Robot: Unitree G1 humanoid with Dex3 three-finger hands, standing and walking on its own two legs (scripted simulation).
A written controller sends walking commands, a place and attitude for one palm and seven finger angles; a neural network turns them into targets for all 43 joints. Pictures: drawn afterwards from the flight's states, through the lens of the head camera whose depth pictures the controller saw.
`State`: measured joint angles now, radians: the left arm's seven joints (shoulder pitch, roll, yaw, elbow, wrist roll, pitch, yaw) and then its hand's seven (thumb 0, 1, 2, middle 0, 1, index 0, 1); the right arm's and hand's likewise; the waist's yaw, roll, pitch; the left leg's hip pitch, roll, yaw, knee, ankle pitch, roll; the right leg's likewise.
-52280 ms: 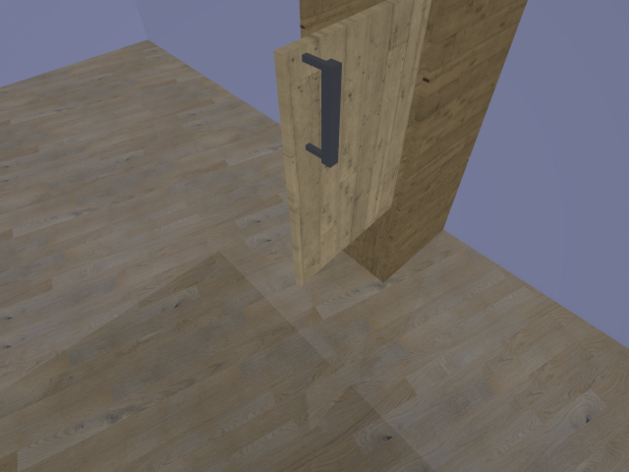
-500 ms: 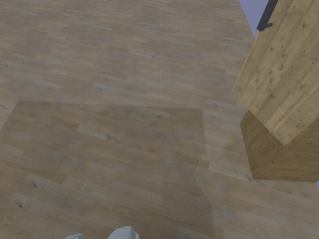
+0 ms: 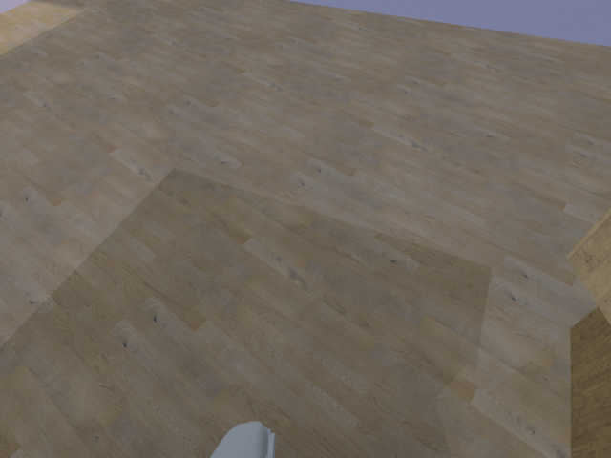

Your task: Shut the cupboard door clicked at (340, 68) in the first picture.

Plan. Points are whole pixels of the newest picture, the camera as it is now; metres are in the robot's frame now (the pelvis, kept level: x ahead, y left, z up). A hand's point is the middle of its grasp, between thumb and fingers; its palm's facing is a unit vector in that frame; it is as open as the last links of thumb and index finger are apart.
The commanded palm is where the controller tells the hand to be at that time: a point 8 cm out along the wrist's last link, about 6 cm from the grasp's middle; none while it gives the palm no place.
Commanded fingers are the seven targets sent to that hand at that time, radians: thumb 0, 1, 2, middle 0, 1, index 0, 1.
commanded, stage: walk to a spot facing it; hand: left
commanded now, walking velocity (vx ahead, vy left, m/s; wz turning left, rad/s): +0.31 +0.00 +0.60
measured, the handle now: out of the picture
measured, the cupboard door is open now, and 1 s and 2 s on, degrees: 29 29 29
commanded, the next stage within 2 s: turn to face it in 0.80 s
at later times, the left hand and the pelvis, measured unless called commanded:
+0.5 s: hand (141, 434) +0.18 +0.27 -0.16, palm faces +0.27 -0.94 -0.20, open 7.4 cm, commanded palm none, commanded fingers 0.00 0.90 0.90 -0.20 -0.30 -0.20 -0.30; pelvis +0.15 +0.06 +0.00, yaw +14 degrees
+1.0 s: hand (172, 372) +0.27 +0.25 -0.17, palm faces +0.47 -0.85 -0.22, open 7.2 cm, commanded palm none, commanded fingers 0.00 0.90 0.90 -0.20 -0.30 -0.20 -0.30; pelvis +0.33 +0.07 +0.00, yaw +27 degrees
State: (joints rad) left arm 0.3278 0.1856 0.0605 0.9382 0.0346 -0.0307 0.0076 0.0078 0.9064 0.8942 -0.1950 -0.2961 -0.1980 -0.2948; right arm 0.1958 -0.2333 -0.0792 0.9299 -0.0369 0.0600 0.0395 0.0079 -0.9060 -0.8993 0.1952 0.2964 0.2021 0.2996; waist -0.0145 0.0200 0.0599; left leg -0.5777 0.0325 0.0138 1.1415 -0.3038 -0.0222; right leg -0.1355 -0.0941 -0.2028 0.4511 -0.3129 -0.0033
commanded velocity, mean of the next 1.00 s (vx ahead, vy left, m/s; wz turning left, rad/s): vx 0.22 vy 0.00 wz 0.30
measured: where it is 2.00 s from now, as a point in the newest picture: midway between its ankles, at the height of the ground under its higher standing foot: (277, 405)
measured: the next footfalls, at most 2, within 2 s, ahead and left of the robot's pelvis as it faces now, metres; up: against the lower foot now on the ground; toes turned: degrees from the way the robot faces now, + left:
left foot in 0.24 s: +0.18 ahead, +0.16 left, +0.00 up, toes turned +17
right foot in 0.68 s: +0.38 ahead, -0.03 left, +0.00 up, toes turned +11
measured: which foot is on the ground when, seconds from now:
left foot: up 0.00-0.22, down 0.24-0.68, up 0.70-1.00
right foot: down 0.00-0.24, up 0.26-0.66, down 0.68-1.00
